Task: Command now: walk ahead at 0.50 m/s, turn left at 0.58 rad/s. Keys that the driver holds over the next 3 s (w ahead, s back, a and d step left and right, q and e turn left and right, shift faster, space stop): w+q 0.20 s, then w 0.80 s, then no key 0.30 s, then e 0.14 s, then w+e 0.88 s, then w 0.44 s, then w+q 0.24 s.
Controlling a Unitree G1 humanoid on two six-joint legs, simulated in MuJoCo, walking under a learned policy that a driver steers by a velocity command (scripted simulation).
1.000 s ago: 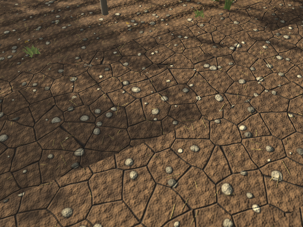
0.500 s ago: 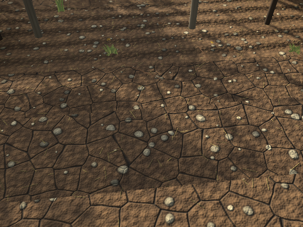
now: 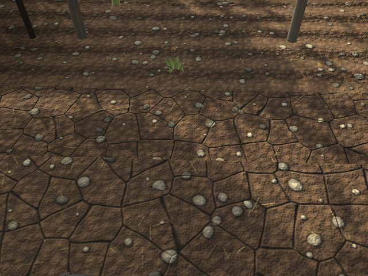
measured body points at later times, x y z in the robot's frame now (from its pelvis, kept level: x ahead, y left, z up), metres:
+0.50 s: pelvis +0.26 -0.02 +0.01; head +0.28 -0.01 +0.45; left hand +0.12 +0.18 -0.14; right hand +0.51 -0.17 -0.09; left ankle +0.30 +0.13 -0.69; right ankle +0.20 -0.15 -0.73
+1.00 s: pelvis +0.58 +0.05 -0.16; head +0.59 +0.04 +0.29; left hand +0.67 +0.31 -0.27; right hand +0.51 -0.18 -0.30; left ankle +0.33 +0.14 -0.66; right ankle +0.65 -0.02 -0.91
